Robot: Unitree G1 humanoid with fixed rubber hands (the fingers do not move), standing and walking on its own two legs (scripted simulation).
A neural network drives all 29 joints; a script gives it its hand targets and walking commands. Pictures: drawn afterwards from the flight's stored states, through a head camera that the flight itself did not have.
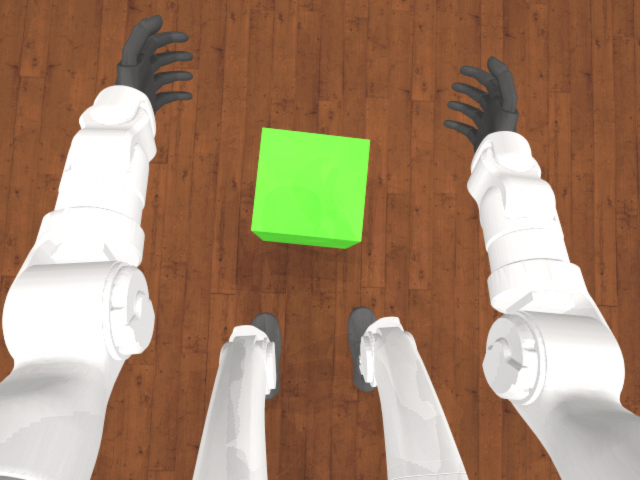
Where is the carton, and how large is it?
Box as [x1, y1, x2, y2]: [251, 127, 369, 248]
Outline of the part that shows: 262,127 251,230 263,240 341,248 348,247 360,241 369,140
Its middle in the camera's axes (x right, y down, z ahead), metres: -0.03 -0.11 +0.86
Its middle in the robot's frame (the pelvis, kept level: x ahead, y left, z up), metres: +0.50 -0.01 -0.52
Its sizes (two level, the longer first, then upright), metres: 0.210 0.200 0.250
